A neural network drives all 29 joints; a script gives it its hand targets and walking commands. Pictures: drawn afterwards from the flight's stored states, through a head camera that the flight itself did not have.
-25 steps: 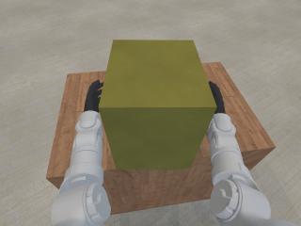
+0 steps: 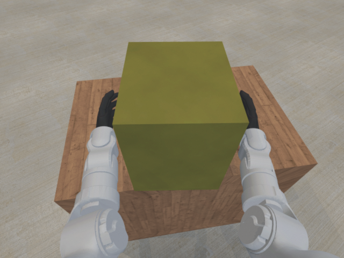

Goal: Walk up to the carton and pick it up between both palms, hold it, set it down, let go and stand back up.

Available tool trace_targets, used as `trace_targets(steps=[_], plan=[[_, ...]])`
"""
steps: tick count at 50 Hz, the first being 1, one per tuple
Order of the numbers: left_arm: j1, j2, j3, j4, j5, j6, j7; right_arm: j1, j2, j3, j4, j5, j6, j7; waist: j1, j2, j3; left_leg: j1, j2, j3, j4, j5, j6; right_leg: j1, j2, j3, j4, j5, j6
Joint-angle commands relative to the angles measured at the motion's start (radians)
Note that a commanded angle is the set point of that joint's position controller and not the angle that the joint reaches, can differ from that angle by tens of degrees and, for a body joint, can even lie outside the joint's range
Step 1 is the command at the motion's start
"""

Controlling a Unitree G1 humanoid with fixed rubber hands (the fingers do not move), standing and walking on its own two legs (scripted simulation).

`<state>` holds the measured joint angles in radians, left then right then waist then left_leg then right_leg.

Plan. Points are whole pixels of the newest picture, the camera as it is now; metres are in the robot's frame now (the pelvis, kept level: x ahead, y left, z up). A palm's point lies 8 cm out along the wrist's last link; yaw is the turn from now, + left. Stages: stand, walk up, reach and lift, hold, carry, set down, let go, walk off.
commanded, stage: set down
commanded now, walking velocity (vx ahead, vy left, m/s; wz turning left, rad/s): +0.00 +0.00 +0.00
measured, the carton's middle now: (176, 119) +0.46 +0.01 +0.03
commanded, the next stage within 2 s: none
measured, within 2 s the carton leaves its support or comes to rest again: neither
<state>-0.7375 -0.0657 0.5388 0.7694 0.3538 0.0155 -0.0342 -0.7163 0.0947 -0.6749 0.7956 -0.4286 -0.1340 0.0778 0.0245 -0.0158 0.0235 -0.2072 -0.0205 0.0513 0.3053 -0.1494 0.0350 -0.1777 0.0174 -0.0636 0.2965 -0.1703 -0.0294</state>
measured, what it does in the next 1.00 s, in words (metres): stands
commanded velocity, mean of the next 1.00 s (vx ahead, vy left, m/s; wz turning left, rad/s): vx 0.00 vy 0.00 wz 0.00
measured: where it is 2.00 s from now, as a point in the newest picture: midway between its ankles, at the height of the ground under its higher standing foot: outside the picture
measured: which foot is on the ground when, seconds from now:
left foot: down 0.00-1.00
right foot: down 0.00-1.00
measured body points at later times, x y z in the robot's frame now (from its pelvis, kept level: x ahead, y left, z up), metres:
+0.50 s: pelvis -0.01 +0.00 -0.02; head +0.04 +0.01 +0.43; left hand +0.44 +0.19 +0.07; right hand +0.43 -0.20 +0.06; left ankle +0.00 +0.09 -0.75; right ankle -0.01 -0.10 -0.75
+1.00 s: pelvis -0.03 -0.03 -0.02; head +0.03 -0.02 +0.43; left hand +0.45 +0.20 +0.14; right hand +0.45 -0.24 +0.14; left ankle +0.00 +0.09 -0.75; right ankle -0.01 -0.10 -0.75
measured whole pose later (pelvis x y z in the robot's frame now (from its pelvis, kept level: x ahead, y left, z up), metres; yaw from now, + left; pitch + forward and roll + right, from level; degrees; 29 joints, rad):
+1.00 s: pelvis -0.03 -0.03 -0.02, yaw -1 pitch +17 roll +0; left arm -1.03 0.40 -0.05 1.04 -0.31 0.14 0.03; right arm -1.01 -0.40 0.10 1.07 0.46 0.09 -0.02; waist 0.01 -0.03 -0.21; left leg -0.61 0.03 0.04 0.45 -0.14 0.00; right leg -0.59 0.06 -0.08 0.44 -0.16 -0.08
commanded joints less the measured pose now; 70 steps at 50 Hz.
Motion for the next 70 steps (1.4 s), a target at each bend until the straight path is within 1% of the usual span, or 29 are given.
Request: trace_targets(steps=[1,2,3,4,6,7,8,9,10,11,12,13,14,15,17,18,19,20,21,24,26,29,32,34,37,44,55,62,70], plan=[[-0.493,-0.297,-0.237,0.017,0.014,0.010,-0.047,-0.426,0.273,0.247,0.032,-0.031,0.011,0.089,-0.031,0.042,-0.405,0.246,0.053,0.042,0.011,0.338,-0.067,0.024,-0.013,-0.045,-0.024,0.176,0.077],[-0.497,-0.325,-0.241,0.013,0.010,0.006,-0.046,-0.429,0.309,0.244,0.046,-0.037,0.011,0.089,-0.033,0.032,-0.416,0.262,0.054,0.041,0.015,0.347,-0.066,0.000,-0.010,-0.045,-0.028,0.163,0.078],[-0.507,-0.326,-0.235,0.013,0.012,0.003,-0.046,-0.422,0.304,0.247,0.047,-0.041,0.010,0.087,-0.039,0.033,-0.419,0.244,0.050,0.044,0.016,0.316,-0.065,0.009,-0.014,-0.045,-0.034,0.160,0.078],[-0.497,-0.307,-0.233,0.041,0.016,0.003,-0.046,-0.423,0.283,0.241,0.044,-0.044,0.010,0.088,-0.034,0.027,-0.417,0.238,0.053,0.043,0.013,0.312,-0.063,0.011,-0.015,-0.043,-0.028,0.163,0.079],[-0.498,-0.215,-0.219,0.042,-0.004,-0.004,-0.030,-0.398,0.198,0.220,0.076,-0.033,0.022,0.076,-0.036,0.025,-0.407,0.230,0.055,0.045,0.002,0.276,-0.062,-0.008,-0.009,-0.039,-0.034,0.124,0.073],[-0.474,-0.077,-0.193,0.051,-0.021,-0.008,-0.003,-0.376,0.023,0.194,0.065,-0.011,0.024,0.052,-0.029,0.034,-0.432,0.224,0.053,0.052,0.012,0.311,-0.073,0.007,-0.009,-0.030,-0.026,0.159,0.074],[-0.482,-0.017,-0.181,0.031,-0.033,-0.023,0.020,-0.396,-0.004,0.189,0.045,0.020,0.016,0.032,-0.025,0.016,-0.437,0.202,0.051,0.048,0.015,0.278,-0.065,-0.003,-0.012,-0.023,-0.031,0.150,0.076],[-0.536,0.031,-0.206,0.007,-0.064,-0.045,0.048,-0.424,-0.054,0.203,0.039,0.051,0.006,0.009,-0.028,0.021,-0.489,0.200,0.058,0.042,0.021,0.320,-0.072,-0.014,-0.001,-0.027,-0.017,0.178,0.074],[-0.549,0.029,-0.228,0.039,-0.090,-0.063,0.067,-0.458,-0.039,0.240,0.056,0.077,-0.001,-0.003,-0.013,0.013,-0.496,0.177,0.052,0.044,0.035,0.310,-0.068,-0.024,-0.004,-0.018,-0.016,0.178,0.075],[-0.559,0.082,-0.244,0.064,-0.126,-0.078,0.090,-0.450,-0.089,0.248,0.105,0.109,-0.001,-0.015,-0.005,0.009,-0.501,0.152,0.057,0.038,0.029,0.277,-0.072,-0.037,0.001,-0.012,-0.017,0.149,0.066],[-0.568,0.096,-0.259,0.104,-0.151,-0.085,0.103,-0.462,-0.101,0.279,0.131,0.146,0.004,-0.027,-0.008,0.015,-0.487,0.102,0.054,0.041,0.036,0.260,-0.066,-0.032,-0.007,0.000,-0.013,0.168,0.063],[-0.575,0.111,-0.285,0.131,-0.170,-0.099,0.115,-0.466,-0.120,0.308,0.149,0.184,0.003,-0.034,0.008,0.025,-0.535,0.097,0.056,0.039,0.049,0.292,-0.066,-0.030,-0.003,0.011,0.000,0.199,0.058],[-0.587,0.174,-0.289,0.139,-0.215,-0.119,0.129,-0.474,-0.176,0.330,0.155,0.227,-0.003,-0.045,0.011,0.032,-0.607,0.077,0.055,0.034,0.065,0.294,-0.073,-0.020,-0.006,0.023,0.013,0.219,0.057],[-0.627,0.217,-0.306,0.156,-0.250,-0.137,0.139,-0.514,-0.198,0.358,0.174,0.270,-0.009,-0.060,0.011,0.039,-0.654,0.058,0.056,0.024,0.088,0.323,-0.071,-0.025,-0.012,0.028,0.031,0.270,0.052],[-0.659,0.302,-0.350,0.208,-0.332,-0.161,0.159,-0.566,-0.313,0.417,0.200,0.370,-0.022,-0.089,0.008,0.055,-0.777,0.073,0.060,0.015,0.150,0.387,-0.088,-0.043,0.000,0.032,0.070,0.344,0.047],[-0.597,0.339,-0.443,0.355,-0.371,-0.154,0.156,-0.571,-0.425,0.450,0.290,0.419,-0.019,-0.112,-0.046,0.037,-0.737,0.052,0.070,-0.013,0.195,0.350,-0.097,-0.061,0.021,0.033,0.097,0.396,0.023],[-0.648,0.353,-0.449,0.343,-0.431,-0.180,0.156,-0.593,-0.436,0.486,0.290,0.470,-0.033,-0.129,-0.007,0.041,-0.783,0.035,0.074,-0.025,0.212,0.351,-0.102,-0.118,0.020,0.026,0.110,0.370,0.022],[-0.665,0.381,-0.482,0.396,-0.469,-0.203,0.155,-0.630,-0.464,0.513,0.305,0.516,-0.044,-0.133,-0.015,0.052,-0.815,0.041,0.073,-0.026,0.242,0.373,-0.109,-0.128,0.019,0.026,0.127,0.386,0.020],[-0.680,0.400,-0.493,0.411,-0.498,-0.224,0.151,-0.648,-0.494,0.543,0.327,0.555,-0.056,-0.134,-0.005,0.049,-0.837,0.041,0.074,-0.036,0.263,0.404,-0.114,-0.151,0.022,0.017,0.146,0.394,0.024],[-0.702,0.449,-0.527,0.465,-0.547,-0.256,0.132,-0.685,-0.579,0.626,0.398,0.675,-0.085,-0.115,-0.005,0.058,-0.871,0.059,0.077,-0.054,0.308,0.476,-0.123,-0.230,0.029,0.004,0.176,0.401,0.032],[-0.723,0.466,-0.555,0.464,-0.584,-0.256,0.119,-0.712,-0.626,0.684,0.423,0.758,-0.094,-0.094,-0.003,0.062,-0.879,0.056,0.078,-0.060,0.322,0.483,-0.121,-0.280,0.031,-0.001,0.188,0.389,0.038],[-0.758,0.482,-0.603,0.401,-0.643,-0.225,0.106,-0.755,-0.673,0.770,0.408,0.873,-0.084,-0.060,0.002,0.060,-0.906,0.039,0.076,-0.059,0.330,0.464,-0.110,-0.318,0.036,-0.003,0.205,0.382,0.051],[-0.774,0.502,-0.635,0.273,-0.685,-0.161,0.096,-0.773,-0.693,0.821,0.331,0.942,-0.043,-0.035,0.006,0.050,-0.947,0.037,0.067,-0.058,0.318,0.452,-0.094,-0.301,0.040,0.002,0.204,0.408,0.063],[-0.770,0.523,-0.633,0.199,-0.694,-0.111,0.087,-0.767,-0.697,0.831,0.284,0.962,-0.004,-0.030,0.006,0.036,-0.954,0.031,0.058,-0.060,0.299,0.435,-0.079,-0.267,0.036,0.011,0.194,0.432,0.070],[-0.761,0.566,-0.606,0.145,-0.684,-0.054,0.076,-0.757,-0.702,0.825,0.238,0.967,0.047,-0.035,0.010,0.011,-0.944,-0.023,0.044,-0.060,0.260,0.361,-0.054,-0.201,0.020,0.034,0.182,0.432,0.078],[-0.778,0.628,-0.556,0.120,-0.666,0.040,0.071,-0.788,-0.710,0.763,0.153,0.922,0.142,-0.078,0.001,-0.027,-0.919,-0.142,0.028,-0.056,0.164,0.204,-0.017,-0.041,-0.011,0.079,0.163,0.408,0.087],[-0.848,0.666,-0.525,0.049,-0.666,0.213,0.069,-0.837,-0.691,0.667,0.052,0.848,0.310,-0.141,-0.039,0.024,-0.874,-0.068,0.020,-0.064,0.111,0.188,-0.030,0.024,-0.014,0.067,0.108,0.410,0.076],[-0.885,0.688,-0.511,0.009,-0.663,0.304,0.068,-0.862,-0.689,0.653,0.025,0.857,0.392,-0.143,-0.045,0.043,-0.815,-0.038,0.017,-0.072,0.088,0.193,-0.028,0.065,-0.017,0.062,0.087,0.418,0.076],[-0.924,0.716,-0.511,-0.010,-0.674,0.373,0.064,-0.911,-0.715,0.668,0.024,0.888,0.441,-0.136,-0.046,0.045,-0.769,-0.011,0.018,-0.075,0.075,0.202,-0.022,0.088,-0.016,0.060,0.073,0.432,0.074]])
